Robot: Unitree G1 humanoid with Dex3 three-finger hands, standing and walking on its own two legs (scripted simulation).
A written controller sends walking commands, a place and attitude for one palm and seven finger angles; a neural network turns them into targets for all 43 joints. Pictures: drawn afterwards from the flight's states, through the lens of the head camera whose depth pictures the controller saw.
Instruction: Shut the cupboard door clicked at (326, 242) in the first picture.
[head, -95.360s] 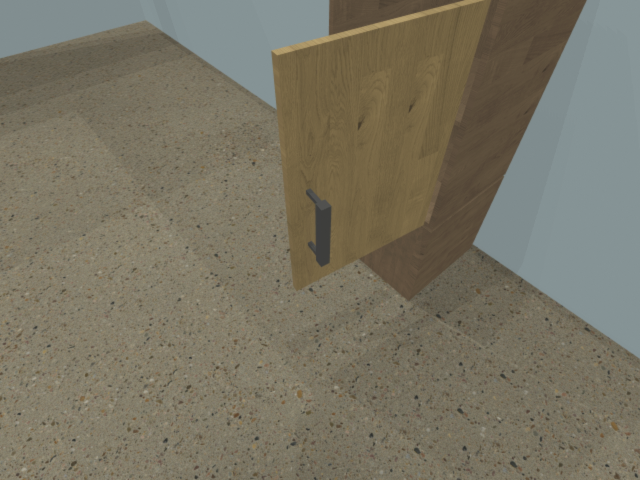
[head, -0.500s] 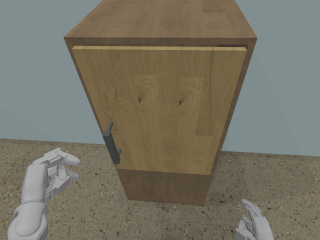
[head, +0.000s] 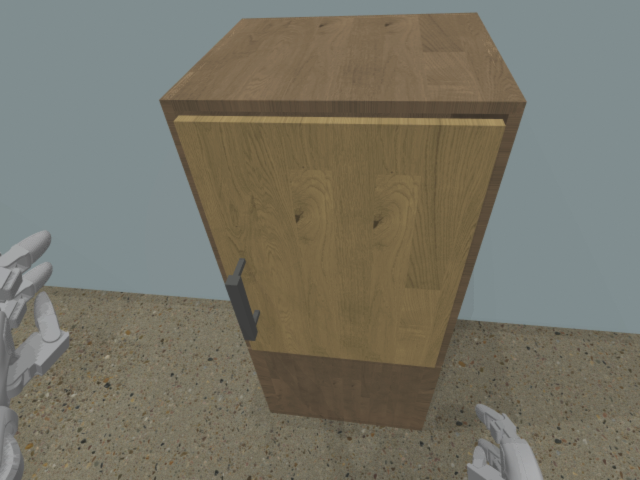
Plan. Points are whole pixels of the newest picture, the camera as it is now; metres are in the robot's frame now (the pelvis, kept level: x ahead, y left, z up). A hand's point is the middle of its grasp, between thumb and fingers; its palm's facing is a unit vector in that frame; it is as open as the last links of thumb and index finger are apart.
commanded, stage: draw the hand back to the body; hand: left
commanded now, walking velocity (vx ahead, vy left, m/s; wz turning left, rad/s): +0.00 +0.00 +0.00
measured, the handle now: (246, 300) +0.45 +0.22 -0.11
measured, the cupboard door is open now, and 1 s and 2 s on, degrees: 0 0 0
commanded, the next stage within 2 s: step back with the hand held close in 0.26 s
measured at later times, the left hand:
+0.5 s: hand (80, 347) +0.18 +0.26 +0.16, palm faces +0.45 -0.78 -0.44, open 7.4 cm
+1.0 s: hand (22, 396) +0.14 +0.29 +0.16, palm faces +0.42 -0.77 -0.49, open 7.4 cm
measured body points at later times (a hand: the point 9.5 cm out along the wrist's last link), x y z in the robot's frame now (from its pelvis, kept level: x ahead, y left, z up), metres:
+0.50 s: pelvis -0.01 -0.01 +0.00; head -0.03 -0.04 +0.45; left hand +0.15 +0.30 +0.19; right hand +0.17 -0.24 -0.09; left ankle -0.01 +0.10 -0.74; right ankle -0.03 -0.13 -0.74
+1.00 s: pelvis -0.07 +0.02 -0.01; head -0.06 +0.02 +0.44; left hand +0.11 +0.33 +0.18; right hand +0.11 -0.22 -0.08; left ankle -0.01 +0.10 -0.74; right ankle -0.03 -0.13 -0.74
